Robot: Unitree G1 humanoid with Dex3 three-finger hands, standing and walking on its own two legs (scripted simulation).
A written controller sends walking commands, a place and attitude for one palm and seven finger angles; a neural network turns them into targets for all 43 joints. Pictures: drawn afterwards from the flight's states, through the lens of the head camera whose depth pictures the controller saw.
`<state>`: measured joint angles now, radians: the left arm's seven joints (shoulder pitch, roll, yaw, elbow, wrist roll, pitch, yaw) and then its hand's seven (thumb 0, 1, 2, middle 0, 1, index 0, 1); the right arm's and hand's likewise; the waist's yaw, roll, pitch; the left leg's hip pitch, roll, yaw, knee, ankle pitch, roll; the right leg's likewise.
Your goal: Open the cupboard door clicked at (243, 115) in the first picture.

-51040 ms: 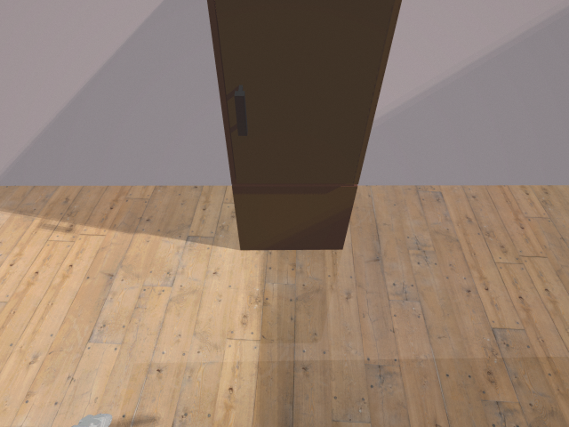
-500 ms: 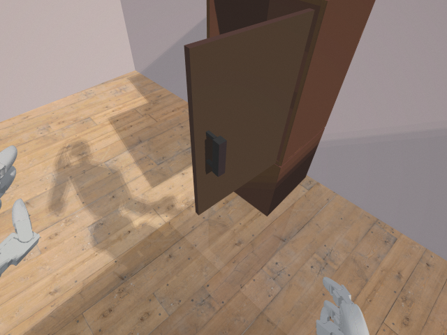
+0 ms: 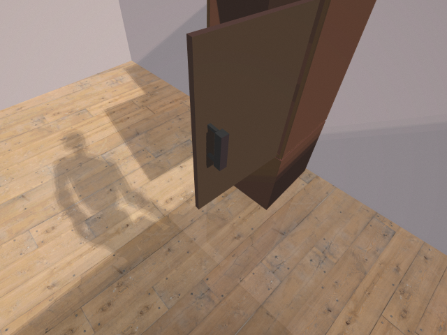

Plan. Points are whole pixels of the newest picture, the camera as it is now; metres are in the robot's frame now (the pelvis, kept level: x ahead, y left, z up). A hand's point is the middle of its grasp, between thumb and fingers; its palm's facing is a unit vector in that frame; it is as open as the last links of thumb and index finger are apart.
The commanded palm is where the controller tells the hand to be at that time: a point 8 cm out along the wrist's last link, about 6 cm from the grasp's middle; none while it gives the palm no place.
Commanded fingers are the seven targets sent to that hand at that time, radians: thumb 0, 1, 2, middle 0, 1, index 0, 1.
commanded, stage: let the arm hang, fingers relaxed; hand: left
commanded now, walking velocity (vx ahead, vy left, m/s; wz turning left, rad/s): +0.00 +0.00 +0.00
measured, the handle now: (215, 146) +0.58 +0.03 -0.03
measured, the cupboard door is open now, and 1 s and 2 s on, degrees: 84 84 84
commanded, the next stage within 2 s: look to check the result in 0.84 s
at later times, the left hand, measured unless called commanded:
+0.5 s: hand out of the picture -0.05 +0.19 -0.16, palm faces +0.04 -0.97 -0.25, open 7.4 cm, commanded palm none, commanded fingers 0.00 0.90 0.90 -0.20 -0.30 -0.20 -0.30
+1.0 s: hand out of the picture +0.02 +0.15 -0.17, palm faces +0.04 -0.98 -0.20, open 7.4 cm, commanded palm none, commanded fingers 0.00 0.90 0.90 -0.20 -0.30 -0.20 -0.30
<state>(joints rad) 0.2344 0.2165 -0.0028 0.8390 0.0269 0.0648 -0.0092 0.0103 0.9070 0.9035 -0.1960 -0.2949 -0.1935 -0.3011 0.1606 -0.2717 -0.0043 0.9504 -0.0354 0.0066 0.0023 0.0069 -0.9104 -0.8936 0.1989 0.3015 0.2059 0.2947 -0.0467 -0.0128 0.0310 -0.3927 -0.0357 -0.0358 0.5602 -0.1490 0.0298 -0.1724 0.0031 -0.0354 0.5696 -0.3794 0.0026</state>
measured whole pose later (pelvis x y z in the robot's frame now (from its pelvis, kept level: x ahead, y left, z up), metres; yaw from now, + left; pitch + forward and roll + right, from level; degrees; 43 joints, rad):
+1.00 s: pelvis +0.03 -0.02 +0.01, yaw +1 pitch -2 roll +0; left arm 0.29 0.15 0.02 1.13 0.01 0.00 0.03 0.00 0.91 0.90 -0.20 -0.30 -0.20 -0.30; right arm 0.24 -0.15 -0.01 1.17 -0.02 0.01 -0.03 0.00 -0.91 -0.89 0.20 0.30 0.20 0.29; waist -0.01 0.00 0.06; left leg -0.28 -0.04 -0.05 0.45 -0.15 0.01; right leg -0.03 0.01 -0.05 0.41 -0.35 -0.02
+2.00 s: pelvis +0.04 -0.03 +0.01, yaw +0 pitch -2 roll +1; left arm 0.28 0.17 0.01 1.13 0.01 0.00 0.03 0.00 0.91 0.90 -0.20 -0.30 -0.20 -0.30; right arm 0.21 -0.18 0.00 1.17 -0.02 0.01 -0.03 0.00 -0.91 -0.89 0.20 0.30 0.20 0.29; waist -0.01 0.00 0.07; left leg -0.24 -0.03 -0.04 0.43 -0.15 0.00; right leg 0.01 0.01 -0.04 0.37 -0.35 -0.03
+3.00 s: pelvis +0.05 -0.03 +0.01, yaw +0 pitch -2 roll +1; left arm 0.31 0.15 0.01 1.14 0.01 0.00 0.04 0.00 0.91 0.90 -0.20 -0.30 -0.20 -0.30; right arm 0.22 -0.16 0.00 1.17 -0.02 0.01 -0.04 0.00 -0.91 -0.89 0.20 0.30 0.20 0.29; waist 0.00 -0.01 0.06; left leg -0.23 -0.03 -0.04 0.44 -0.17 0.00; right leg 0.02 0.01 -0.04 0.37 -0.36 -0.03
